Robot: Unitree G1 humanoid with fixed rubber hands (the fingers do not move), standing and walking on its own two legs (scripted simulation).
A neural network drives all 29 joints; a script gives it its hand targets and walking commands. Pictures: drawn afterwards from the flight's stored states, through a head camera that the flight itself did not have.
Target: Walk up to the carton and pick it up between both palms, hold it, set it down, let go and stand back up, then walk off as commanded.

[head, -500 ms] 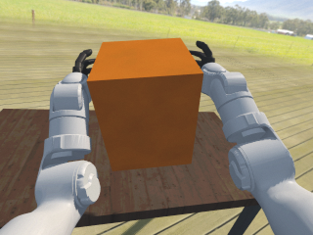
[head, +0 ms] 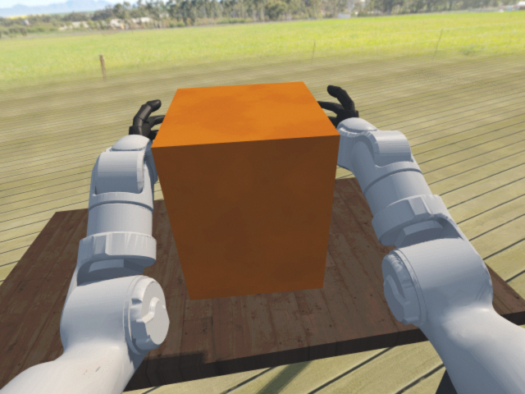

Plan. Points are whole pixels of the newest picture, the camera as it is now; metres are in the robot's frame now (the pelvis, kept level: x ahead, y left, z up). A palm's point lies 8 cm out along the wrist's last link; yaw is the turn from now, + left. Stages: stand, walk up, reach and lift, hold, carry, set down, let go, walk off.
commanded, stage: hold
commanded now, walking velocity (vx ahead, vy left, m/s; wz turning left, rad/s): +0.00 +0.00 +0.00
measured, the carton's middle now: (248, 186) +0.37 -0.01 +0.23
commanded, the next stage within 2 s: set down in 1.02 s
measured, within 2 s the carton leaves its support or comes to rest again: neither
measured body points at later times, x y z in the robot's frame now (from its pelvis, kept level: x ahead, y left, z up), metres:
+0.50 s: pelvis +0.00 +0.00 +0.00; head -0.10 +0.03 +0.44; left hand +0.39 +0.15 +0.30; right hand +0.38 -0.15 +0.33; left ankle +0.02 +0.13 -0.75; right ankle +0.02 -0.13 -0.75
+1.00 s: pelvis +0.00 +0.00 +0.00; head -0.10 +0.05 +0.44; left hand +0.39 +0.17 +0.29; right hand +0.38 -0.12 +0.34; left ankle +0.02 +0.13 -0.75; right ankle +0.02 -0.13 -0.75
